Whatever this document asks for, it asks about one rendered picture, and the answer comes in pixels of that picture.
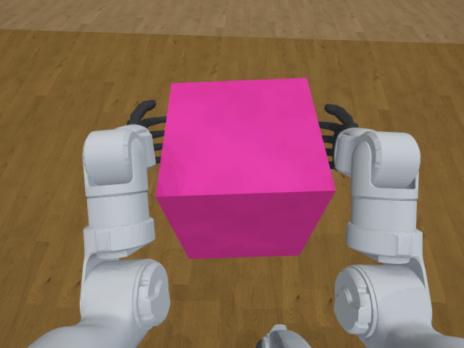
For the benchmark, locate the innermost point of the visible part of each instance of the right robot upper arm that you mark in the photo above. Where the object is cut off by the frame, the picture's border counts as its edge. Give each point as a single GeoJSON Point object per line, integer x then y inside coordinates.
{"type": "Point", "coordinates": [387, 306]}

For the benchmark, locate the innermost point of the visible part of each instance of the left robot hand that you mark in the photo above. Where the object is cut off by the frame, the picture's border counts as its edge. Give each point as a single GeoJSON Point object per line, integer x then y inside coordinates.
{"type": "Point", "coordinates": [139, 112]}

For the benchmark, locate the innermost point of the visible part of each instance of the right robot hand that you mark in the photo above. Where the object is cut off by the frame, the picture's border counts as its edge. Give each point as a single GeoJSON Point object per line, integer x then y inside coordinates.
{"type": "Point", "coordinates": [347, 121]}

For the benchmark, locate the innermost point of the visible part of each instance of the robot right shin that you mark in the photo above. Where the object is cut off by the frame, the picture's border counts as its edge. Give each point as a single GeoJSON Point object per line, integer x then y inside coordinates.
{"type": "Point", "coordinates": [278, 327]}

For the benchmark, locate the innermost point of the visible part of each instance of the left robot forearm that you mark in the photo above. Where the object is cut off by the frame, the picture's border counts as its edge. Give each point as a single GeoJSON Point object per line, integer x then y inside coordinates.
{"type": "Point", "coordinates": [115, 164]}

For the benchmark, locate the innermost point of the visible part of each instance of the right robot forearm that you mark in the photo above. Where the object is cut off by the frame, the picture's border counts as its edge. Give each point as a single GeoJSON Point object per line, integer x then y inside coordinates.
{"type": "Point", "coordinates": [384, 171]}

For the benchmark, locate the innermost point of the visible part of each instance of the carton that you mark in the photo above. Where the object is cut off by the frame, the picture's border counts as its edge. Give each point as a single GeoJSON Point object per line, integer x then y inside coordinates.
{"type": "Point", "coordinates": [243, 171]}

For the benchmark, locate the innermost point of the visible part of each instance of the left robot upper arm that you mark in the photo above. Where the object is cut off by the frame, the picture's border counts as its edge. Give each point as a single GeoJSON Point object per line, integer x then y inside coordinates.
{"type": "Point", "coordinates": [120, 302]}

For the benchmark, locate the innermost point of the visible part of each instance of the right robot thigh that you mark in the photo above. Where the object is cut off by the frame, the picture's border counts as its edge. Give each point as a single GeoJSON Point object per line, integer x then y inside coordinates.
{"type": "Point", "coordinates": [284, 339]}

